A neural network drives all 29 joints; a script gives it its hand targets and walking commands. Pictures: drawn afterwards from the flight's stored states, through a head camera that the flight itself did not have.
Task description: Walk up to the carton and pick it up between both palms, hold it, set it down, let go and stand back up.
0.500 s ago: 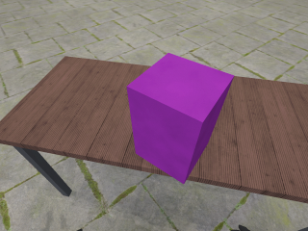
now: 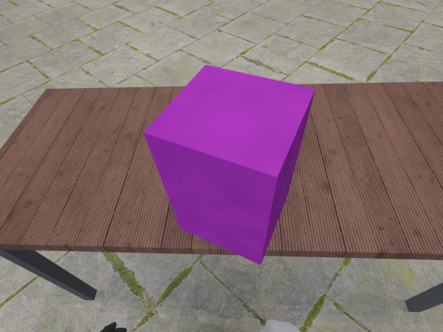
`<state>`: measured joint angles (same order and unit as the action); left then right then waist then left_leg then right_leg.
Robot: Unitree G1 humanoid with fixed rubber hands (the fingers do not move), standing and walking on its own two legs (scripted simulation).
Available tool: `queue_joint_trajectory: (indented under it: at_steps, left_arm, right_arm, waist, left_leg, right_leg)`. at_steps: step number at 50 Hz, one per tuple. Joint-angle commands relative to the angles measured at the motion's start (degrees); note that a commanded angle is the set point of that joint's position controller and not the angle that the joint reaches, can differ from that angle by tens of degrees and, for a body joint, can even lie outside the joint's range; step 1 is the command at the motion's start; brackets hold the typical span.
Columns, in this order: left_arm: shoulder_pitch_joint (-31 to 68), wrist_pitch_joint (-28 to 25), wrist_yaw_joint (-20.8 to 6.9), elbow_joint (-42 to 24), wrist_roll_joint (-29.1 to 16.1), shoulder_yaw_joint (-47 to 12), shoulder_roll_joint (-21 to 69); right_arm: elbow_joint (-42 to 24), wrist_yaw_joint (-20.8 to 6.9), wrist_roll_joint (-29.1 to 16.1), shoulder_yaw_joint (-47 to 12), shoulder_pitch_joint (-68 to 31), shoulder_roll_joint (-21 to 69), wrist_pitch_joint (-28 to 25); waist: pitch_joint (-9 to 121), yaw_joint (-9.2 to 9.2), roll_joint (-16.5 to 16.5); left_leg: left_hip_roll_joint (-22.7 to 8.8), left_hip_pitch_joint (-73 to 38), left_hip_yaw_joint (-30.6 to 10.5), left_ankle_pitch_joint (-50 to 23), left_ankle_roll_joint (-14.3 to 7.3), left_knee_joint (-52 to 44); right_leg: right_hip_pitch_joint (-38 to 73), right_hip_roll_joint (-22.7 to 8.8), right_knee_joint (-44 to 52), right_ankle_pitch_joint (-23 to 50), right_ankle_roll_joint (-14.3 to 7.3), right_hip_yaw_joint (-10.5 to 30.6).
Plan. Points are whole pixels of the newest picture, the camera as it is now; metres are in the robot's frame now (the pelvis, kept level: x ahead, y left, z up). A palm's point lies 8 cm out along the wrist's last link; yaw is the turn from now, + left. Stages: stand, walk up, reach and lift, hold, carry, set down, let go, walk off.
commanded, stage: walk up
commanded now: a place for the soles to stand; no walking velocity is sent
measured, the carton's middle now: (235, 171) +0.38 -0.02 +0.08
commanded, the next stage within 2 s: none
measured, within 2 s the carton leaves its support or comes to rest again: neither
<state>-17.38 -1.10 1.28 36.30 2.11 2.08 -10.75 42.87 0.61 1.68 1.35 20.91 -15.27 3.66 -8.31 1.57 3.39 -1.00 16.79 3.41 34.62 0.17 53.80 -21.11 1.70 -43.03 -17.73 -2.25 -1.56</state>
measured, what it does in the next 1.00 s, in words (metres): stands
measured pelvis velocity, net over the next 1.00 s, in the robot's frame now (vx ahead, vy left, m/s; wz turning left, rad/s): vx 0.02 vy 0.02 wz -0.20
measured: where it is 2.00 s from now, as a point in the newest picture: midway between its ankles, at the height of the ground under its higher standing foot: outside the picture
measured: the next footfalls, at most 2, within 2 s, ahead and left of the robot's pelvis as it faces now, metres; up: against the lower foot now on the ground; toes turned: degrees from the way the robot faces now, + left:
none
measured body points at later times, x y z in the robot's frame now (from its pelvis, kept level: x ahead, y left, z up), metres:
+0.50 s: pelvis +0.02 +0.03 +0.01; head +0.03 +0.03 +0.46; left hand +0.12 +0.27 -0.11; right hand +0.13 -0.23 -0.10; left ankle +0.01 +0.14 -0.71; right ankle +0.06 -0.10 -0.71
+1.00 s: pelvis +0.02 +0.02 +0.01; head +0.03 +0.00 +0.45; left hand +0.18 +0.25 -0.10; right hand +0.04 -0.25 -0.12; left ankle +0.01 +0.14 -0.71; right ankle +0.06 -0.10 -0.71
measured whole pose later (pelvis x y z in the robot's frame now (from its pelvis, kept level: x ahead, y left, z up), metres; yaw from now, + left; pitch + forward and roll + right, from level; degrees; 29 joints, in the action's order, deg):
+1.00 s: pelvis +0.02 +0.02 +0.01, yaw -12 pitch -3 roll +2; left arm -15.4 1.9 -1.0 38.6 1.6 1.4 -13.4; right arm 40.7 0.5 1.7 0.4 17.7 -15.5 1.3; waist -5.5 0.9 -0.2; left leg -3.8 11.0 11.7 24.4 0.0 39.3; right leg -21.6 3.7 -42.7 -17.3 -0.1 8.7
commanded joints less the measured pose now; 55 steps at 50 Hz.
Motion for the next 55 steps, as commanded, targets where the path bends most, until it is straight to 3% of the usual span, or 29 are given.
queue_joint_trajectory:
  at_steps: [1, 4, 5, 6, 7, 8, 9, 10, 12, 14, 15, 17, 21, 25, 32, 34, 38, 40, 45, 46, 47, 48, 49, 50, 51, 52, 53, 54, 55]
  left_arm:
    - [-5.01, 0.04, 2.0, -4.8, 0.34, 3.15, -12.48]
    - [-1.05, 0.76, 1.46, -4.28, 0.23, 2.39, -12.11]
    - [1.5, 1.18, 1.15, -4.27, -0.34, 2.03, -12.13]
    - [3.16, 1.38, 0.73, -4.55, -0.78, 1.76, -12.4]
    - [3.21, 1.33, 0.26, -4.6, -1.56, 1.37, -11.08]
    - [2.33, 1.52, -0.32, -4.92, -2.43, 0.74, -8.49]
    - [1.8, 2.14, 0.06, -4.39, -2.17, 1.2, -8.11]
    - [-0.18, 2.32, -0.07, -2.92, -1.38, 1.51, -8.05]
    - [-0.18, 1.15, -0.82, -1.69, -1.44, 1.6, -9.09]
    - [-0.01, 0.11, -1.32, -1.59, -0.94, 2.1, -9.81]
    - [0.64, -0.07, -1.47, -1.39, -1.24, 2.04, -10.01]
    - [1.03, -0.2, -1.48, -1.45, -1.49, 1.76, -9.62]
    - [0.52, -0.29, -1.05, -1.39, -1.52, 1.6, -10.24]
    - [-0.1, 0.12, -1.01, -1.58, -1.55, 1.56, -10.28]
    - [-0.78, 0.06, -0.99, -2.18, -1.64, 1.8, -11.52]
    - [0.01, -0.03, -0.92, -2.51, -1.67, 2.05, -12.25]
    - [0.37, 0.06, -0.92, -2.84, -1.95, 1.97, -12.94]
    - [0.76, 0.23, -0.89, -2.96, -1.82, 1.92, -12.76]
    - [0.19, 0.45, -1.0, -3.3, -1.37, 1.81, -11.67]
    - [1.12, 1.0, -1.66, -3.44, -0.59, 2.21, -12.78]
    - [2.43, 1.4, -1.95, -4.02, -0.27, 2.16, -12.32]
    - [2.32, 1.69, -2.16, -4.3, -0.06, 2.18, -11.09]
    - [1.4, 1.76, -2.31, -4.08, 0.01, 2.13, -10.53]
    - [1.43, 1.66, -2.46, -4.09, 0.15, 2.33, -10.73]
    - [1.03, 1.45, -2.61, -3.98, -0.04, 2.57, -11.14]
    - [-0.24, 1.1, -2.75, -3.57, -0.47, 2.93, -12.08]
    - [-0.6, 0.74, -2.74, -3.27, -1.05, 3.56, -14.0]
    - [-0.78, 0.75, -2.58, -2.68, -1.79, 3.87, -15.84]
    - [-0.94, 1.12, -2.28, -2.03, -2.37, 4.05, -16.5]
  right_arm:
    - [-7.2, 0.26, 0.16, 1.96, -0.88, -5.41, -1.45]
    - [-6.17, -0.29, -0.45, 2.1, 1.8, -3.58, -3.03]
    - [-5.88, -0.4, -0.75, 2.05, 3.07, -3.11, -3.67]
    - [-5.4, -0.47, -0.67, 2.28, 5.24, -3.54, -4.26]
    - [-5.37, -0.41, -0.28, 2.72, 5.23, -5.38, -4.73]
    - [-6.83, -0.16, -0.34, 3.34, 1.34, -9.51, -5.04]
    - [-7.78, -0.26, -1.25, 4.13, -4.02, -11.8, -4.64]
    - [-8.65, -0.46, -1.14, 3.53, -7.14, -9.88, -4.73]
    - [-9.54, -0.31, -1.23, 2.4, -8.48, -8.34, -4.85]
    - [-9.54, -0.65, -1.33, 2.24, -6.82, -8.25, -4.74]
    - [-9.22, -0.62, -1.48, 2.06, -6.45, -7.58, -4.7]
    - [-9.54, -0.53, -1.48, 2.02, -6.67, -7.6, -4.94]
    - [-9.67, -0.39, -1.33, 2.03, -6.06, -7.97, -4.73]
    - [-10.02, -0.25, -1.28, 1.8, -6.73, -8.01, -4.14]
    - [-10.18, -0.2, -1.2, 1.66, -7.35, -8.5, -3.57]
    - [-10.03, -0.24, -1.2, 1.53, -7.38, -8.07, -3.44]
    - [-9.62, -0.26, -1.13, 1.22, -6.28, -7.43, -3.44]
    - [-9.2, -0.32, -1.26, 1.36, -4.99, -8.0, -3.57]
    - [-8.95, -0.15, -0.72, 1.99, -5.63, -10.31, -3.75]
    - [-8.82, 0.46, 0.33, 2.89, -3.08, -10.98, -4.05]
    - [-8.41, 0.81, 0.36, 3.26, -1.73, -12.09, -4.12]
    - [-8.46, 1.0, 0.36, 3.52, -2.68, -12.94, -4.16]
    - [-8.55, 1.02, 0.41, 3.6, -4.13, -13.14, -4.18]
    - [-8.77, 0.99, 0.4, 3.56, -4.3, -12.91, -4.24]
    - [-8.86, 0.89, 0.35, 3.34, -4.65, -12.59, -4.19]
    - [-8.96, 0.73, 0.28, 2.96, -5.01, -11.92, -3.99]
    - [-9.45, 0.58, -0.19, 2.38, -4.8, -10.16, -3.7]
    - [-9.36, 0.56, -0.88, 1.84, -3.9, -7.78, -3.29]
    - [-9.24, 0.7, -1.41, 1.64, -2.21, -6.79, -2.87]
  waist:
    - [6.2, -3.81, -10.34]
    - [9.33, -2.23, -14.08]
    - [10.13, -0.55, -13.11]
    - [11.33, 1.32, -10.51]
    - [11.7, 1.61, -6.39]
    - [10.6, 0.43, 2.15]
    - [5.4, -1.11, 4.46]
    - [2.69, -2.82, 3.25]
    - [0.83, -3.45, 0.99]
    - [3.77, -2.62, 1.3]
    - [4.1, -1.99, 1.13]
    - [5.86, -1.84, 0.84]
    - [8.27, -1.09, -2.55]
    - [8.37, -1.22, -1.35]
    - [7.88, -1.43, -3.3]
    - [7.78, -1.21, -6.21]
    - [7.83, -1.02, -6.93]
    - [9.31, -0.81, -6.03]
    - [8.6, -1.64, -2.51]
    - [7.74, -0.87, -3.39]
    - [6.4, -0.19, -2.75]
    - [4.75, -0.76, 0.1]
    - [3.66, -1.5, 2.01]
    - [3.79, -1.48, 1.65]
    - [3.62, -2.02, 1.51]
    - [4.46, -2.95, -0.5]
    - [5.47, -3.39, -5.71]
    - [7.19, -3.7, -11.65]
    - [8.42, -3.62, -14.69]
  left_leg:
    - [-2.83, 11.54, -6.26, 1.25, 1.39, 5.21]
    - [-2.09, 2.92, -3.44, -2.49, 1.62, -8.13]
    - [-1.27, -2.23, -1.79, -9.68, 1.3, -16.02]
    - [-0.41, -8.9, -0.77, -19.0, 0.44, -24.04]
    - [-1.74, -12.68, -4.42, -24.14, -1.11, -25.93]
    - [-11.23, -7.58, -18.2, -16.07, -5.36, -31.9]
    - [-17.9, 6.2, -23.43, -10.4, -10.91, -35.85]
    - [-17.68, 9.45, -22.19, -8.41, -11.86, -35.86]
    - [-12.41, 9.03, -13.95, -13.58, -7.12, -32.58]
    - [-8.75, 7.89, -8.49, -9.76, -4.01, -30.91]
    - [-7.96, 5.19, -7.99, -9.39, -3.49, -31.37]
    - [-8.61, 1.06, -7.83, -16.81, -3.91, -30.19]
    - [-8.76, -3.63, -5.36, -24.82, -4.44, -27.37]
    - [-8.72, -3.39, -3.73, -20.68, -4.39, -28.01]
    - [-8.64, -3.66, -1.76, -18.08, -4.47, -26.77]
    - [-7.78, -4.39, -1.09, -18.05, -4.07, -25.37]
    - [-5.64, -7.6, -0.51, -17.72, -2.95, -23.28]
    - [-5.98, -8.6, -0.74, -17.0, -3.34, -24.24]
    - [-11.34, -4.2, -1.67, -18.17, -5.96, -28.15]
    - [-14.12, -7.44, -4.71, -17.28, -7.3, -29.07]
    - [-18.01, -7.45, -6.26, -18.79, -9.31, -30.7]
    - [-21.33, -6.42, -7.39, -21.8, -11.3, -31.57]
    - [-22.68, -5.88, -7.19, -25.05, -12.27, -31.03]
    - [-22.56, -4.45, -6.48, -26.22, -12.15, -30.16]
    - [-21.12, -1.92, -4.67, -25.14, -10.64, -28.66]
    - [-17.47, 0.57, -1.57, -20.99, -8.04, -26.0]
    - [-11.02, 0.83, 2.02, -16.52, -4.62, -20.76]
    - [-4.45, -0.89, 4.58, -11.59, -1.52, -13.18]
    - [-0.5, -1.26, 3.25, -3.91, 0.08, -8.92]
  right_leg:
    - [8.65, -18.66, 22.3, 7.99, -13.55, 28.62]
    - [6.48, -12.91, 17.75, 13.95, -9.87, 19.2]
    - [4.57, -10.79, 13.7, 17.49, -8.1, 15.69]
    - [0.71, -9.74, 10.44, 16.44, -5.87, 14.16]
    - [-4.2, -8.23, 7.74, 12.89, -2.82, 11.93]
    - [-6.32, -3.08, 2.25, 2.61, 1.08, 7.06]
    - [0.91, 0.16, -2.32, -7.78, 2.46, 4.09]
    - [3.59, -1.57, -2.2, -7.38, 2.48, 4.85]
    - [4.95, -2.81, 7.41, 2.89, 1.83, 5.72]
    - [7.2, -3.57, 9.95, 6.2, 0.73, 8.99]
    - [5.53, -3.42, 9.99, 6.61, 0.49, 9.44]
    - [5.31, -3.2, 9.32, 11.35, 0.76, 9.0]
    - [5.16, -3.37, 9.11, 17.38, 0.65, 10.03]
    - [4.43, -3.01, 9.0, 15.73, 0.45, 10.74]
    - [3.42, -2.62, 9.16, 15.99, -0.1, 12.6]
    - [1.97, -2.79, 10.21, 15.63, -0.74, 14.33]
    - [-1.6, -4.02, 13.24, 13.86, -2.51, 19.11]
    - [-1.41, -3.12, 12.4, 12.34, -2.18, 18.67]
    - [2.57, -0.49, 5.66, 15.38, -0.07, 12.54]
    - [-1.45, 0.23, 1.86, 15.27, -0.05, 11.01]
    - [-3.4, 0.04, 0.16, 11.09, 0.6, 8.75]
    - [-4.0, -0.68, -0.83, 5.13, 0.95, 7.44]
    - [-4.0, -1.53, -0.42, 1.33, 0.9, 6.77]
    - [-2.28, -1.92, 0.35, 0.83, 0.63, 6.94]
    - [0.77, -2.39, 2.79, 2.95, 0.13, 7.43]
    - [4.49, -2.4, 6.04, 8.75, -0.65, 9.42]
    - [5.38, -3.3, 10.25, 14.09, -2.06, 14.53]
    - [4.15, -5.99, 16.56, 13.03, -4.98, 22.67]
    - [3.26, -8.6, 22.12, 7.86, -8.07, 31.99]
